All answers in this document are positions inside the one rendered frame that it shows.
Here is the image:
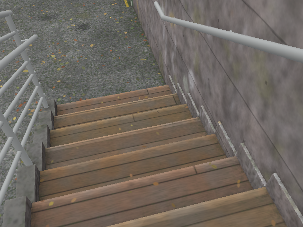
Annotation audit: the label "stairs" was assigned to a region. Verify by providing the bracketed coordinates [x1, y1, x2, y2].
[30, 84, 288, 227]

